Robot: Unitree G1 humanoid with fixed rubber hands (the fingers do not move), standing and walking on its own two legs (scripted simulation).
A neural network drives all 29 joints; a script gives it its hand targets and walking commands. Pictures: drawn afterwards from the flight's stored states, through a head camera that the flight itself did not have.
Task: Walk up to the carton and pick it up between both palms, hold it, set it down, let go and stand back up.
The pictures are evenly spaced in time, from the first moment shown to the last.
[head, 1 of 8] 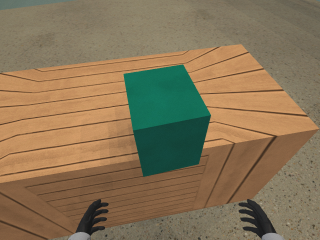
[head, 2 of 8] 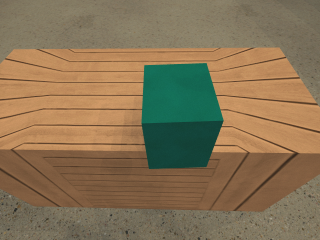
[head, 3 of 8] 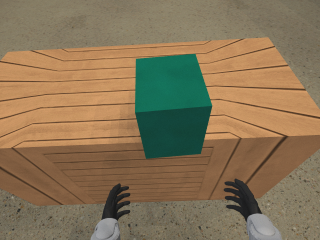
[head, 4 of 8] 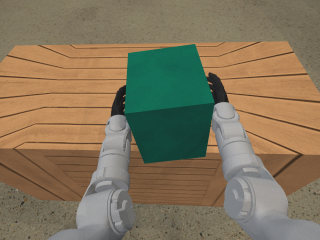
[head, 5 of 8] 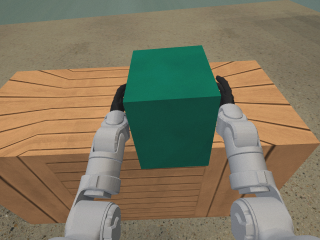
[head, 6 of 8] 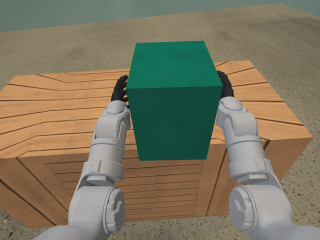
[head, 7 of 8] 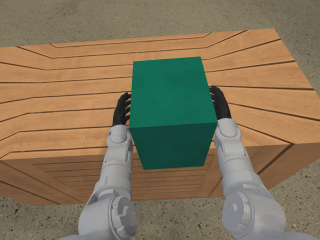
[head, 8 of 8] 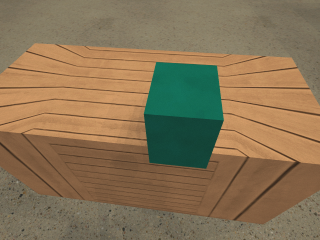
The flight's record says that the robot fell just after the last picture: no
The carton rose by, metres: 0.14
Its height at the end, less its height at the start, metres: +0.00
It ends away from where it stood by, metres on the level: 0.01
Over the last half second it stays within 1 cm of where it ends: yes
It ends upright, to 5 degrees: yes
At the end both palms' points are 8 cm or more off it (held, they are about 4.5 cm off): yes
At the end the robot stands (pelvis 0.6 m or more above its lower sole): yes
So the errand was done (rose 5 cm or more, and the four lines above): yes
